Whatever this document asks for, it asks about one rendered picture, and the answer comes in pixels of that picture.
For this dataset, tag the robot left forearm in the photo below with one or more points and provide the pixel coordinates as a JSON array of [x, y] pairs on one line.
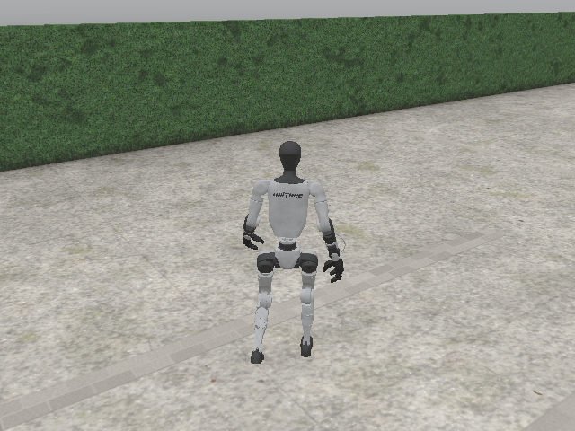
[[248, 231]]

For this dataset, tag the robot right hand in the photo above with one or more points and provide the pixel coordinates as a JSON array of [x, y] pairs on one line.
[[338, 269]]

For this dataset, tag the robot left foot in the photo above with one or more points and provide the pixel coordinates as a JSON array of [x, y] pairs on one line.
[[257, 357]]

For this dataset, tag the left robot thigh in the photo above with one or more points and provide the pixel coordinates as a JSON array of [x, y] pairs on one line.
[[265, 269]]

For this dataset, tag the robot right forearm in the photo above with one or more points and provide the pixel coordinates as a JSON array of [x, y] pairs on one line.
[[331, 243]]

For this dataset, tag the left robot upper arm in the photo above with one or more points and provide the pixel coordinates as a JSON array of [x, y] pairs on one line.
[[260, 188]]

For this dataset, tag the right robot upper arm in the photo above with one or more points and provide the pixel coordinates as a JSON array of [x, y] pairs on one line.
[[316, 190]]

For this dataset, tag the robot left hand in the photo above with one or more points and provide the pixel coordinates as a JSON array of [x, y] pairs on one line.
[[250, 245]]

